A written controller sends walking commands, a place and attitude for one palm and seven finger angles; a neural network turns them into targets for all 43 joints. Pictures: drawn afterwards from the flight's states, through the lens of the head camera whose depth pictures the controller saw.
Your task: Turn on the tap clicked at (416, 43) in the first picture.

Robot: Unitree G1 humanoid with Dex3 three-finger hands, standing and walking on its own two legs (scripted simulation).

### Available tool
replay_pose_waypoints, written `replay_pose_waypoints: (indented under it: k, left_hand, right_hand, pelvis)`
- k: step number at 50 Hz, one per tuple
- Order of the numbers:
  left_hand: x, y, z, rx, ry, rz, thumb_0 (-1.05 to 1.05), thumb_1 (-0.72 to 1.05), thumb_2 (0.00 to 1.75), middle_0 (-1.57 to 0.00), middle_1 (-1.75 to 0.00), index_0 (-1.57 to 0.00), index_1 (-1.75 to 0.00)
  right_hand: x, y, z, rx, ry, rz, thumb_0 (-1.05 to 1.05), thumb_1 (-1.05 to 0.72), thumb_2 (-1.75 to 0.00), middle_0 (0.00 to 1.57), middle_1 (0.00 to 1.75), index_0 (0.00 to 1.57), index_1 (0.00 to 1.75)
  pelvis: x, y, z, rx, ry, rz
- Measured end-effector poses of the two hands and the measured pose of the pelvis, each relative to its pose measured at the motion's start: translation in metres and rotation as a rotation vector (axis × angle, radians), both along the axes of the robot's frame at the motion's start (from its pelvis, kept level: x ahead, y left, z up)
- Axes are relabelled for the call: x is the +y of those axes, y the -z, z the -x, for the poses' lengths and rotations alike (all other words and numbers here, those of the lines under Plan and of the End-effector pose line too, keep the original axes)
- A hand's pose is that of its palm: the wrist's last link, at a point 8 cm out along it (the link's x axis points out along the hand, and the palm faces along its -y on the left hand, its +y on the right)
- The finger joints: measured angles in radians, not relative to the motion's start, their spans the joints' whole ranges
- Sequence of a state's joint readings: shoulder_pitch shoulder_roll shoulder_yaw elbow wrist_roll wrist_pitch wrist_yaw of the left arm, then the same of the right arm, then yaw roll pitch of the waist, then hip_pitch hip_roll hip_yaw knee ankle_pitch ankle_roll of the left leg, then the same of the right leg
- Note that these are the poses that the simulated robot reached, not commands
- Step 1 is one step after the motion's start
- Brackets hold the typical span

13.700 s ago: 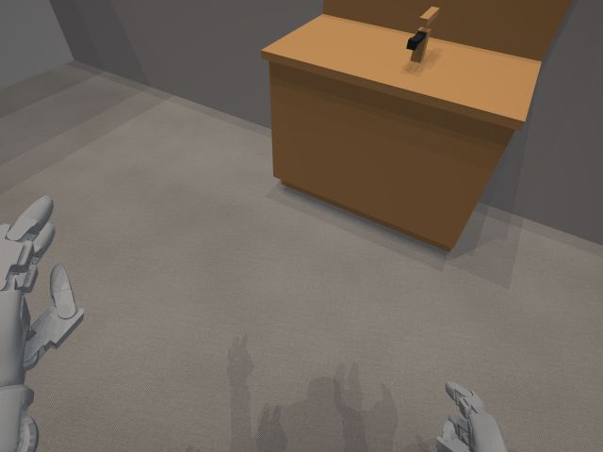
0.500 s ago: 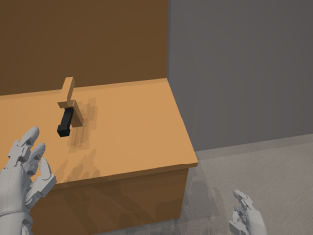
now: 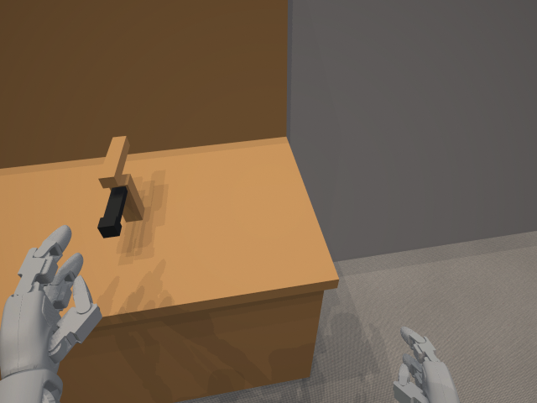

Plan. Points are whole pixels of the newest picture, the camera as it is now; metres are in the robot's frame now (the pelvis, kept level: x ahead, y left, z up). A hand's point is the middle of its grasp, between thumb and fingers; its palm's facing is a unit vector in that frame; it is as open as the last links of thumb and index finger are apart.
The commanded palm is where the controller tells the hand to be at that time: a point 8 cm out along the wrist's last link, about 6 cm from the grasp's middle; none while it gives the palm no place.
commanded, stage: turn the palm inward beside the body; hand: left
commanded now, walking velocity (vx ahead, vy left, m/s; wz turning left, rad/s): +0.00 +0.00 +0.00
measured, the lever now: (110, 226) +0.37 +0.33 +0.06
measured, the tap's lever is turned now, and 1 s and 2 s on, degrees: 0 0 0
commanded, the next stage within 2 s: reach beside the lever's end, fingers flat in 0.20 s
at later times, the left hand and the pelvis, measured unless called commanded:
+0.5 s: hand (98, 306) +0.19 +0.23 +0.13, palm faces +0.46 -0.87 -0.15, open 7.4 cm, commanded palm +0.15 +0.28 +0.14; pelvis +0.01 -0.01 +0.00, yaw +0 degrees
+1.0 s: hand (90, 281) +0.23 +0.27 +0.11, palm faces +0.50 -0.86 -0.14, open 7.5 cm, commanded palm +0.20 +0.32 +0.11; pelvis +0.01 +0.00 +0.00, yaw -1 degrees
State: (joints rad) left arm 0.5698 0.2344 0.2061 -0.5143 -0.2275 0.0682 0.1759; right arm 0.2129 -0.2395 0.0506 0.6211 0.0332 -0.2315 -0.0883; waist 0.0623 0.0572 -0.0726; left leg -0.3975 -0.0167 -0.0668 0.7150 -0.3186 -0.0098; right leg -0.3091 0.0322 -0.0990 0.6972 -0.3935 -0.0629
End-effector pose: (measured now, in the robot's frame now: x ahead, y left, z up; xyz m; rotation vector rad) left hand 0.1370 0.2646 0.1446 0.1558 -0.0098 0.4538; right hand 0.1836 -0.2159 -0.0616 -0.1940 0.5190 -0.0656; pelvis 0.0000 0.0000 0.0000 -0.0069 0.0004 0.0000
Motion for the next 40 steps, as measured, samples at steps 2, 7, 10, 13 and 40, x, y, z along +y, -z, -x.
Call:
replay_pose_waypoints:
  k: [2,7,10,13,40]
  left_hand:
    - [-0.001,0.000,-0.001,0.004,-0.002,-0.001,0.02,0.89,0.90,-0.20,-0.30,-0.20,-0.30]
    - [-0.002,0.001,-0.003,0.003,-0.008,0.003,0.02,0.89,0.90,-0.20,-0.30,-0.20,-0.30]
    - [-0.004,0.001,-0.004,0.000,-0.008,0.008,0.02,0.89,0.90,-0.20,-0.30,-0.20,-0.30]
    - [-0.005,0.001,-0.005,0.001,-0.007,0.003,0.02,0.89,0.90,-0.20,-0.30,-0.20,-0.30]
    - [0.022,0.020,-0.037,0.016,-0.039,0.012,0.02,0.89,0.90,-0.20,-0.30,-0.20,-0.29]
  right_hand:
    - [-0.001,0.000,-0.001,0.001,0.000,0.001,0.01,-0.91,-0.90,0.20,0.30,0.21,0.30]
    - [-0.005,0.000,-0.004,0.002,0.001,0.005,0.01,-0.91,-0.90,0.20,0.30,0.21,0.30]
    - [-0.008,0.000,-0.006,0.003,0.002,0.008,0.01,-0.91,-0.90,0.20,0.30,0.21,0.30]
    - [-0.010,0.000,-0.007,0.005,0.004,0.008,0.01,-0.91,-0.90,0.20,0.30,0.21,0.30]
    - [-0.024,0.011,0.009,0.077,0.056,0.024,0.01,-0.91,-0.90,0.20,0.30,0.21,0.30]
  pelvis:
    - [-0.001,0.000,-0.001,0.000,0.000,0.000]
    - [-0.003,0.000,-0.003,0.003,-0.001,-0.001]
    - [-0.005,0.000,-0.005,0.005,-0.001,-0.001]
    - [-0.006,-0.001,-0.006,0.005,-0.001,-0.002]
    - [-0.010,-0.001,-0.004,0.022,0.003,-0.004]
